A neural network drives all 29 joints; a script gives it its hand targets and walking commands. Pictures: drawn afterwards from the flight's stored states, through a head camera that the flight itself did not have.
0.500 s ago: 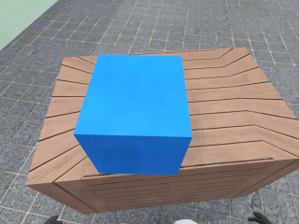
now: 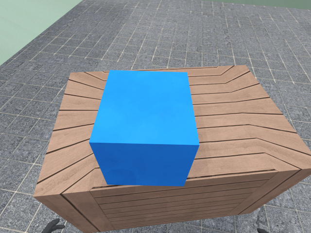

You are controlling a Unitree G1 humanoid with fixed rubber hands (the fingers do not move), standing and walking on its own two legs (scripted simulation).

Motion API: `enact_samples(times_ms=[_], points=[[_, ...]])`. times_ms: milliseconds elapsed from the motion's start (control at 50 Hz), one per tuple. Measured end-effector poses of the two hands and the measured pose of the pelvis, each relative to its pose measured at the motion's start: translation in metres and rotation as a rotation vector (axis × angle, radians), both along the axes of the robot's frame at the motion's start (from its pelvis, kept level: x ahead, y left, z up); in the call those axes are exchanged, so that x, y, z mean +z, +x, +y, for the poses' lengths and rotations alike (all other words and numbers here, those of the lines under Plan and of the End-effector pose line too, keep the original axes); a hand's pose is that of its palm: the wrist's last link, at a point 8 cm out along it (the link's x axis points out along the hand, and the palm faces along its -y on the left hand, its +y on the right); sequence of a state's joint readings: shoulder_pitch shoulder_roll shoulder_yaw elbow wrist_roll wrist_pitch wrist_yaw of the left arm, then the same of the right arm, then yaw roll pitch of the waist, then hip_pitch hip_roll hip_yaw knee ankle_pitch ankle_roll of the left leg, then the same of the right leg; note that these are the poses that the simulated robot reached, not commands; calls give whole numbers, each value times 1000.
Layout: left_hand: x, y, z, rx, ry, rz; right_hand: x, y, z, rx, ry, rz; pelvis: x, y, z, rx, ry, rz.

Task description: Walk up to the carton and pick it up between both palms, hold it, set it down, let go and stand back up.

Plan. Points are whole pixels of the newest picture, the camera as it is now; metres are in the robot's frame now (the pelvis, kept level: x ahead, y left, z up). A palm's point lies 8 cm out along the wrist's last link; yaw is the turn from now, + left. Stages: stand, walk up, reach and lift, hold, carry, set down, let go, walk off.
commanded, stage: walk up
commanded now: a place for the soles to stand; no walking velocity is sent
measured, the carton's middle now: (147, 128) +0.43 +0.02 -0.02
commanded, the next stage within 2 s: reach and lift in 1.62 s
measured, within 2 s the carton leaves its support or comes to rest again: neither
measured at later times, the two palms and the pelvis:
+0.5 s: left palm out of the picture +0.03 +0.28 -0.12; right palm out of the picture +0.03 -0.31 -0.12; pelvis -0.02 -0.01 +0.00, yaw +3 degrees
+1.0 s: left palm out of the picture +0.02 +0.28 -0.12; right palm out of the picture +0.07 -0.31 -0.11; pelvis -0.02 -0.02 +0.00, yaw +6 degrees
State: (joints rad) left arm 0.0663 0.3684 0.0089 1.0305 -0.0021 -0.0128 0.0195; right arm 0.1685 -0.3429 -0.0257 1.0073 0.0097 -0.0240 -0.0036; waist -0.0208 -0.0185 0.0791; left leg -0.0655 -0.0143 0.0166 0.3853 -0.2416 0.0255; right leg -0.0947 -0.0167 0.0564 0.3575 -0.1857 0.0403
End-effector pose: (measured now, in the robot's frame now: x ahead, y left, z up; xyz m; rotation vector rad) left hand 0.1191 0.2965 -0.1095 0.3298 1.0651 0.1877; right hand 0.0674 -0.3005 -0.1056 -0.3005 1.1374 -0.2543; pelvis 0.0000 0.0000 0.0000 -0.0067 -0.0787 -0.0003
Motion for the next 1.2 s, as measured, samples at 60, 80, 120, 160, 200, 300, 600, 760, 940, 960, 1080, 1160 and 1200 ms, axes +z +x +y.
enact_samples(times_ms=[60, 80, 120, 160, 200, 300, 600, 760, 940, 960, 1080, 1160, 1200], points=[[-2, -16, -1, 20, -2, 25, -2, -7, 0, -1, 6, 15, 1, -3, -1, 6, 2, 0], [-2, -21, -1, 27, -4, 33, -3, -9, 0, -1, 7, 22, 1, -4, -2, 7, 3, 0], [-4, -33, -2, 41, -6, 49, -4, -14, -1, -3, 10, 36, 2, -5, -3, 11, 3, 0], [-6, -43, -4, 53, -10, 67, -6, -19, -1, -5, 14, 48, 2, -7, -4, 15, 3, 1], [-8, -54, -6, 65, -14, 84, -7, -23, -1, -4, 18, 60, 2, -9, -5, 19, 3, 3], [-11, -74, -12, 88, -24, 114, -10, -31, -1, 0, 26, 86, 2, -13, -9, 29, 3, 6], [-9, -89, -21, 124, -28, 96, -13, -29, -6, 43, 27, 105, 2, -20, -18, 63, 2, 11], [-6, -90, -20, 139, -23, 74, -11, -17, -10, 71, 18, 94, 2, -19, -21, 80, 1, 11], [-7, -96, -18, 166, -25, 92, -10, -5, -10, 99, 13, 86, 2, -17, -23, 97, -1, 12], [-7, -97, -18, 170, -27, 95, -10, -3, -10, 101, 11, 82, 2, -17, -24, 98, -1, 11], [-8, -103, -19, 189, -31, 102, -8, 5, -12, 116, 0, 69, 2, -22, -25, 106, -2, 8], [-9, -106, -20, 197, -35, 100, -7, 8, -14, 127, -4, 63, 2, -24, -27, 109, -2, 5], [-9, -108, -21, 199, -37, 101, -7, 10, -14, 133, -6, 57, 1, -26, -27, 111, -2, 6]])
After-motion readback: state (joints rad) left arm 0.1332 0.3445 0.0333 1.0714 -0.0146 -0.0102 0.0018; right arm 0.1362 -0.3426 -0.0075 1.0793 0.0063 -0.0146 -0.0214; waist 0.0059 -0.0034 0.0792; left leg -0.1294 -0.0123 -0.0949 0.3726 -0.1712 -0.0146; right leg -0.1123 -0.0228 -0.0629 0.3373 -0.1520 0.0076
